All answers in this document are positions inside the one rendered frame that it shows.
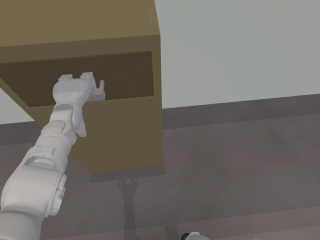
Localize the drawer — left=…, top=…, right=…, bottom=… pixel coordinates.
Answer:
left=0, top=50, right=155, bottom=108

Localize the right robot shin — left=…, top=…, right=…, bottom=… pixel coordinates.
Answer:
left=187, top=232, right=200, bottom=238

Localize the handle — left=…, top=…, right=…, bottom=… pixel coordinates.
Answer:
left=86, top=80, right=106, bottom=102

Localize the left robot forearm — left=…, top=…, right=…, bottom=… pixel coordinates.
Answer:
left=0, top=100, right=83, bottom=209

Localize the cabinet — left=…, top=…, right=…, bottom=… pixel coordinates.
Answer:
left=0, top=0, right=164, bottom=174

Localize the left robot hand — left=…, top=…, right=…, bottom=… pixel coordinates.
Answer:
left=52, top=72, right=97, bottom=137

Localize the robot left upper arm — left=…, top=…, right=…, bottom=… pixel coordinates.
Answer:
left=0, top=164, right=67, bottom=240

